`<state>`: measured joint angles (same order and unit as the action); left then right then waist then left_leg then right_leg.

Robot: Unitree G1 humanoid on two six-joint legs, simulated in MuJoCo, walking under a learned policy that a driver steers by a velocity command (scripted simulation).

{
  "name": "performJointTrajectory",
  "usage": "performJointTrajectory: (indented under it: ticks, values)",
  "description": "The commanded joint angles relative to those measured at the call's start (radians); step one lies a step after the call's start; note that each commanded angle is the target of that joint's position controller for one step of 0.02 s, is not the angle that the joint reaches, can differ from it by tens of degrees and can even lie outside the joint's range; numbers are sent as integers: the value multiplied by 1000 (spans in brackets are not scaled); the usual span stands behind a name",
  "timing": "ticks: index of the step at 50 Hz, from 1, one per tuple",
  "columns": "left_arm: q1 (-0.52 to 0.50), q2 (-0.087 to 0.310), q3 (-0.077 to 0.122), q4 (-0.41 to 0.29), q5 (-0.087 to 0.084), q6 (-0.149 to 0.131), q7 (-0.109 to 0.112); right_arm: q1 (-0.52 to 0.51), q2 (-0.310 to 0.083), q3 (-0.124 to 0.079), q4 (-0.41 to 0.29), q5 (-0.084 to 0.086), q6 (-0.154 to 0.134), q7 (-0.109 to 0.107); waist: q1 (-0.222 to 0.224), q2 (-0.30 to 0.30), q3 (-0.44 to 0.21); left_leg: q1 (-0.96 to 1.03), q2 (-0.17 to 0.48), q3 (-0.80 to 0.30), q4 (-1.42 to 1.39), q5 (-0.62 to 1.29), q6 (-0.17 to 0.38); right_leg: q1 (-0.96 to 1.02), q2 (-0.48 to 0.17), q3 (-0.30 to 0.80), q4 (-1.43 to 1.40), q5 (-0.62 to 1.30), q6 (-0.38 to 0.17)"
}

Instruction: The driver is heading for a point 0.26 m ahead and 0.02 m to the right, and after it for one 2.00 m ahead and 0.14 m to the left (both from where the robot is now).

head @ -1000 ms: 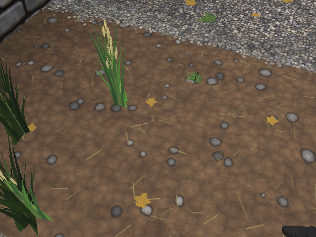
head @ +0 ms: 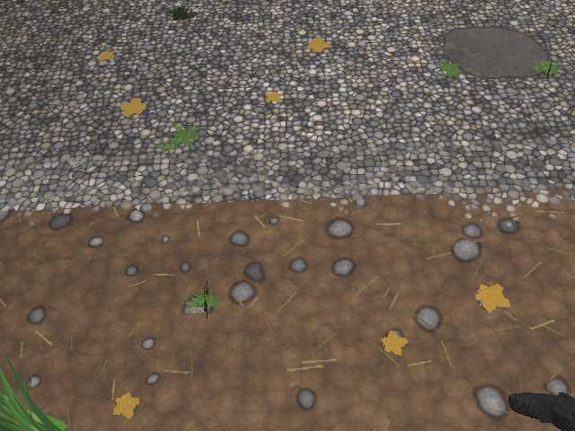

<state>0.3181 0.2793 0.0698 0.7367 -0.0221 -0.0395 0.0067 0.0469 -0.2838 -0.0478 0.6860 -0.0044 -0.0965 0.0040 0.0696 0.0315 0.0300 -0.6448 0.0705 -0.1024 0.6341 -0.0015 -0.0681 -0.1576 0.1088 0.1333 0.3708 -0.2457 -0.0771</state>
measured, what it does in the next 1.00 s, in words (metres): walks ahead: left foot, then right foot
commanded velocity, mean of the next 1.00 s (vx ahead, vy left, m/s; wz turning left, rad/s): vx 0.50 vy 0.00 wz -0.14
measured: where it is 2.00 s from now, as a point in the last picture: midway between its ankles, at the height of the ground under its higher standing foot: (357, 312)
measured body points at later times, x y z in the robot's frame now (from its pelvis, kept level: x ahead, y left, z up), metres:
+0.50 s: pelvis +0.26 +0.02 +0.00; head +0.30 +0.01 +0.45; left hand +0.54 +0.20 -0.08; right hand +0.20 -0.26 -0.13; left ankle +0.21 +0.15 -0.74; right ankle +0.37 -0.18 -0.69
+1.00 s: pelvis +0.51 -0.08 +0.00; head +0.54 -0.08 +0.45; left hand +0.58 +0.20 -0.13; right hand +0.66 -0.35 -0.10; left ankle +0.69 +0.06 -0.69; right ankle +0.42 -0.18 -0.74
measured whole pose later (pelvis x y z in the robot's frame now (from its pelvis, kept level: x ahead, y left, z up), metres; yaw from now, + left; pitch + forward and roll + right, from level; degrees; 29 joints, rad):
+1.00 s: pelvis +0.51 -0.08 +0.00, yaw -5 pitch +1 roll -3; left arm 0.33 0.27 0.08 0.82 0.01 -0.08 0.01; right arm 0.12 -0.29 -0.06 0.78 0.02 -0.03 0.03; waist 0.06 0.04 0.02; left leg -0.69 0.11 -0.03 0.79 -0.01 0.00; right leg 0.02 0.01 -0.22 0.23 -0.26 -0.01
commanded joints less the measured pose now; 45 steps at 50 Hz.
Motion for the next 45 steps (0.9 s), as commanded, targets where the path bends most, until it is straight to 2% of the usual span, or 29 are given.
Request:
performJointTrajectory:
  ticks: [1, 3, 5, 6, 7, 8, 9, 10, 11, 12, 13, 14, 18, 21, 24, 27, 29, 30, 31, 32, 33, 34, 35, 36, 37, 38, 40, 43, 45]
  values:
    - [26, 166, 46, -50, -8, -4, 10, -87, -86, -21, -83, 14, -21, 11, 2, -121, -42, 168, -65, 32, -105, 56, 5, -70, -218, 195, -60, 130, -136]
    - [25, 163, 47, -52, -5, 0, 13, -67, -113, -33, -83, 16, -30, 17, -19, -142, -44, 198, -66, 17, -136, -16, 31, -19, -242, 261, 1, 110, -119]
    - [2, 139, 42, -63, 0, 4, 12, 47, -135, -51, -53, 13, -39, 13, -86, -157, -76, 353, -69, 41, -189, -57, 74, -26, -211, 271, 103, 144, -84]
    - [-2, 89, 23, -76, 7, 1, 8, 162, -171, -66, -39, -4, -45, 7, -141, -116, -171, 554, 21, -30, -175, -82, 123, -91, -158, 218, 288, 131, -49]
    - [90, 22, 3, -100, 2, -6, 8, 288, -254, -85, -26, -26, -42, -1, -139, 97, -323, 905, 247, -355, -204, -203, 243, -358, -32, 82, 623, -125, 21]
    - [141, 57, -1, -116, -17, -13, 8, 340, -251, -89, 6, -7, -28, 10, -124, 322, -359, 991, 370, -718, -313, -485, 334, -593, -37, 34, 846, -364, 48]
    - [84, 149, 22, -99, -21, -10, 9, 287, -161, -65, -15, 4, -24, 8, -147, 174, -227, 890, 333, -635, -347, -610, 299, -660, -96, 56, 939, -279, 57]
    - [-3, 168, 29, -114, -10, -3, 9, 243, -126, -54, -21, 2, -15, 3, -152, 96, -132, 771, 292, -473, -348, -524, 260, -661, -128, 17, 951, -197, 62]
    - [-43, 157, 30, -125, 1, 0, 7, 201, -106, -44, -19, -5, -10, 2, -133, 55, -72, 660, 247, -354, -366, -393, 245, -630, -157, 5, 915, -137, 65]
    - [-55, 143, 33, -132, 3, 3, 3, 176, -85, -37, -12, -9, -8, -1, -112, 67, -39, 590, 213, -267, -388, -299, 236, -599, -184, 5, 873, -97, 65]
    - [-46, 124, 32, -134, -4, 8, -3, 166, -79, -34, -6, -11, -11, -2, -95, 88, -27, 541, 190, -198, -412, -245, 228, -558, -203, -6, 846, -76, 65]
    - [-41, 103, 29, -134, -8, 14, -5, 165, -75, -35, 2, -6, -14, -2, -90, 95, -25, 522, 179, -147, -432, -203, 232, -544, -208, -19, 827, -64, 68]
    - [-100, 69, 17, -163, 0, 23, -9, 186, -124, -52, 41, -5, -21, -5, -92, 46, -13, 544, 200, -14, -474, -35, 263, -597, -225, -28, 697, 44, 92]
    - [-165, 47, 6, -171, 2, 13, -22, 202, -138, -53, 65, -1, -13, -6, -116, 28, -6, 557, 173, 90, -478, 38, 248, -558, -217, -53, 521, 185, 88]
    - [-273, 17, -12, -198, 6, -5, -39, 259, -160, -52, 107, 22, 1, 1, -144, 14, 32, 558, 162, 119, -482, 39, 251, -487, -188, -116, 337, 231, 71]
    - [-339, 39, -9, -222, 3, -20, -52, 303, -194, -57, 139, 41, 19, 7, -147, 32, 56, 628, 200, 77, -446, 106, 252, -456, -167, -142, 226, 163, 51]
    - [-291, 79, 8, -214, 4, -28, -53, 301, -217, -61, 154, 45, 29, 4, -98, 61, 23, 664, 209, 65, -361, 267, 231, -346, -134, -153, 158, 109, 27]
    - [-184, 109, 26, -183, 9, -31, -48, 286, -218, -58, 160, 50, 33, 1, -26, 62, -44, 641, 180, 98, -239, 405, 206, -173, -105, -176, 103, 147, 3]
    - [-33, 163, 53, -137, 17, -29, -36, 292, -187, -45, 161, 44, 30, -1, 45, 54, -150, 537, 129, 131, -54, 401, 171, 85, -116, -164, 120, 193, -25]
    - [152, 255, 76, -111, 33, -21, -15, 294, -103, -12, 128, 4, 22, 1, 104, -95, -327, 295, 59, 167, 293, 7, 120, 412, -359, 89, 177, 278, -93]
    - [133, 284, 70, -116, 43, -19, -16, 404, -21, 12, 118, 20, 5, 7, 25, -315, -466, 7, -81, 63, 572, -604, 79, 592, -555, 506, 44, 99, -226]
    - [115, 189, 49, -118, 38, -21, -19, 323, -141, -21, 130, 50, 0, 9, 69, -185, -377, -81, -38, -23, 663, -579, 81, 500, -520, 473, -15, 3, -195]
    - [62, 152, 34, -106, 25, -26, -20, 252, -156, -30, 100, 59, 0, 10, 47, -181, -223, -138, 1, 5, 661, -493, 87, 378, -484, 317, -40, 20, -161]
    - [-1, 117, 23, -100, 22, -31, -22, 224, -140, -29, 100, 48, 5, 4, 11, -131, -153, -108, 39, 19, 623, -408, 84, 252, -441, 219, -75, 66, -140]
    - [-53, 87, 16, -96, 23, -38, -26, 223, -131, -34, 103, 35, 16, 1, -24, -140, -97, -67, 62, 18, 580, -346, 78, 150, -404, 135, -116, 106, -128]
    - [-85, 72, 15, -90, 29, -49, -26, 258, -112, -34, 114, 36, 31, 1, -57, -160, -82, -3, 79, 8, 565, -300, 71, 80, -387, 75, -157, 130, -120]
    - [-113, 66, 20, -70, 33, -68, -22, 268, -70, -29, 117, 40, 55, -1, -86, -133, -50, 21, 82, 9, 541, -260, 57, 16, -386, -7, -214, 198, -125]
    - [-103, 88, 31, -36, 41, -76, -9, 204, -56, -29, 89, 32, 68, -2, -86, -96, -2, -46, 82, -9, 439, -156, 43, 18, -384, -117, -243, 278, -121]
    - [-93, 104, 36, -20, 39, -73, -1, 158, -45, -23, 74, 28, 65, 9, -75, -91, 13, -47, 74, 7, 314, -49, 46, 34, -366, -191, -250, 287, -106]
Velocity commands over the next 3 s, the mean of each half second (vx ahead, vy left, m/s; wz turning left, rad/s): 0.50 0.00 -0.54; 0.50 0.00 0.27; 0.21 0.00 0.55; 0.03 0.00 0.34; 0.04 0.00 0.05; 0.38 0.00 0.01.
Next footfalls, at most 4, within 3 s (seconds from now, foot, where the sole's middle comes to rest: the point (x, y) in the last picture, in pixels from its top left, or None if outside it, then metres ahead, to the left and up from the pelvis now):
0.12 left None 0.25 0.14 -0.78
0.62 right None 0.46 -0.19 -0.78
1.14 left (319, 305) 0.77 0.03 -0.78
1.66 right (395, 279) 0.86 -0.17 -0.78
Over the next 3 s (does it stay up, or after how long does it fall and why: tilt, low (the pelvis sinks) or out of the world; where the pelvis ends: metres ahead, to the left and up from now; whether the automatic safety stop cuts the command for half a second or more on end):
stays up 0.95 0.00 -0.01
